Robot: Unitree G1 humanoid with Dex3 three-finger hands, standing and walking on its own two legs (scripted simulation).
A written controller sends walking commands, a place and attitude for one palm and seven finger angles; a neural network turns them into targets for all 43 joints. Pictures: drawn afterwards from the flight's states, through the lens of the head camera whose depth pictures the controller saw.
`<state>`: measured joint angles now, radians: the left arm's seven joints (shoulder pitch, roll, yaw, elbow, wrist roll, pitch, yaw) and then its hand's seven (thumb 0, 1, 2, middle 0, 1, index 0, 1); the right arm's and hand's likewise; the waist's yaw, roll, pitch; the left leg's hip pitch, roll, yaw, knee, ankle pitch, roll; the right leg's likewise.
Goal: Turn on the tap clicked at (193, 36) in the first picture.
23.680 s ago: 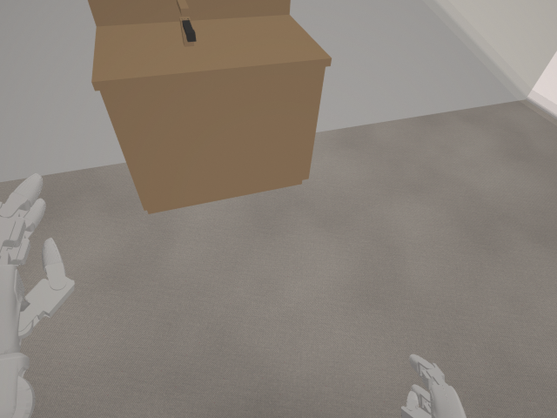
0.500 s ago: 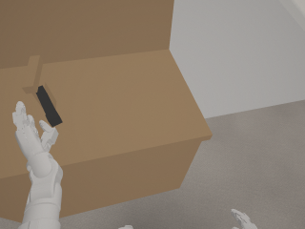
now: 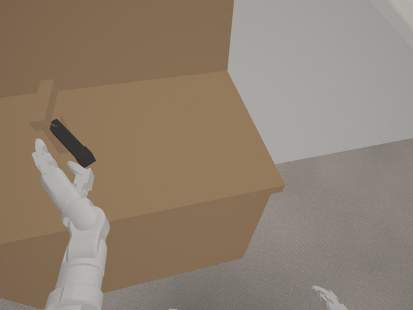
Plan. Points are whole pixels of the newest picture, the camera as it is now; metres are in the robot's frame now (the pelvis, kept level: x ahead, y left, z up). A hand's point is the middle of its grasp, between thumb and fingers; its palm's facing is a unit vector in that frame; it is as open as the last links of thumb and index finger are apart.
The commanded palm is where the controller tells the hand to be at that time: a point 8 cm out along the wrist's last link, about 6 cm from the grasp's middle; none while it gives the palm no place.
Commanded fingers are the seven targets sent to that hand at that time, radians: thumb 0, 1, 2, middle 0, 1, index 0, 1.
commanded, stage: push the lever round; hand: left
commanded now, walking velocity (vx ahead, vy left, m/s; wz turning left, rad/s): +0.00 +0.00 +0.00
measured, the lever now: (84, 157) +0.39 +0.27 +0.07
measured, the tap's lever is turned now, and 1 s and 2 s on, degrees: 33 62 75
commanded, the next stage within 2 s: lift the hand up off the lever in 1.32 s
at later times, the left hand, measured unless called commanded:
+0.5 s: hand (113, 158) +0.40 +0.21 +0.06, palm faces +0.79 -0.61 -0.08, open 7.7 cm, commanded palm +0.35 +0.23 +0.06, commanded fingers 0.00 0.90 0.90 -0.15 -0.15 -0.15 -0.15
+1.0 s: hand (115, 148) +0.42 +0.22 +0.06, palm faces +0.83 -0.56 -0.08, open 7.8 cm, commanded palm +0.37 +0.23 +0.06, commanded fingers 0.00 0.90 0.90 -0.15 -0.15 -0.15 -0.15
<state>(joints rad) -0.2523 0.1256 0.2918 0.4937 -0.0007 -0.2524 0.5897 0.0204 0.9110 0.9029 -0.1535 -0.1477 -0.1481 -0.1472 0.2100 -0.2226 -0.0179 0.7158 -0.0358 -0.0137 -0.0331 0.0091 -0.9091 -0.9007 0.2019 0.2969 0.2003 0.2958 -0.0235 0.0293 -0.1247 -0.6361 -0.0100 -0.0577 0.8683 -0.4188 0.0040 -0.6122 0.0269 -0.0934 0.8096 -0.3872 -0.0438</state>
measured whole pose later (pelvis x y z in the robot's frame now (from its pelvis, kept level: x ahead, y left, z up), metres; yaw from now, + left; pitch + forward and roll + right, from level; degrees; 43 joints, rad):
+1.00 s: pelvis +0.01 -0.01 +0.00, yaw +0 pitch +14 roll -1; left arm -0.56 0.08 0.39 0.80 0.12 -0.24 0.85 0.02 0.90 0.90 -0.15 -0.15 -0.15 -0.15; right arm 0.24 -0.20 -0.05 0.77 -0.09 0.03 0.03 0.01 -0.91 -0.90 0.20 0.30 0.20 0.30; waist -0.07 0.02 -0.16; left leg -0.69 0.00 -0.06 0.88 -0.43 -0.01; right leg -0.68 0.03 -0.10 0.83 -0.40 -0.06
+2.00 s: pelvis +0.01 -0.01 +0.00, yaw +0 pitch +13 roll -2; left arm -0.62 0.09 0.39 0.83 0.12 -0.22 0.86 0.02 0.90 0.90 -0.15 -0.15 -0.15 -0.15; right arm 0.27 -0.21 -0.05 0.78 -0.09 0.02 0.04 0.01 -0.91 -0.90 0.20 0.30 0.20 0.30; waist -0.08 0.02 -0.15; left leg -0.64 0.00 -0.06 0.82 -0.40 0.00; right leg -0.62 0.04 -0.10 0.77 -0.37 -0.05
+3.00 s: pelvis +0.02 -0.01 +0.02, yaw +0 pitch +8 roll -1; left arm -0.58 0.06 0.32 0.67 0.07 -0.05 0.83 0.02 0.90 0.90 -0.15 -0.15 -0.15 -0.15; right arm 0.22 -0.21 -0.04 0.77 -0.07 0.04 0.01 0.01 -0.91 -0.90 0.20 0.30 0.20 0.30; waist -0.04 0.03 -0.11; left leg -0.48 -0.01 -0.06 0.69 -0.36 0.00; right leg -0.46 0.03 -0.09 0.64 -0.33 -0.05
